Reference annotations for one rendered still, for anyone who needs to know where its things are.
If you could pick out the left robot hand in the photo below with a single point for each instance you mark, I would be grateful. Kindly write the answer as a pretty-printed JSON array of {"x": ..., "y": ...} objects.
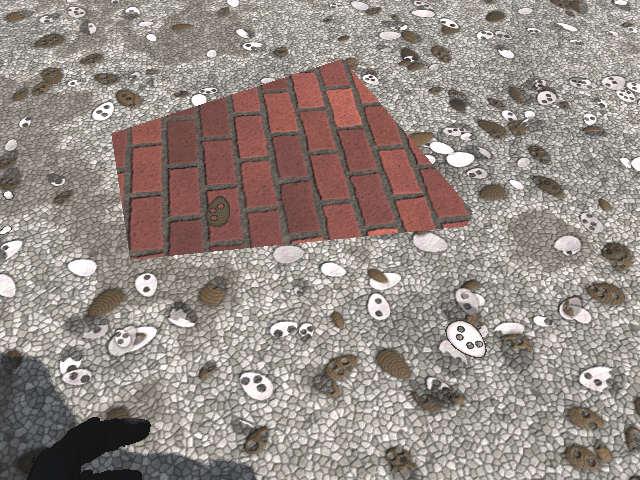
[{"x": 84, "y": 443}]

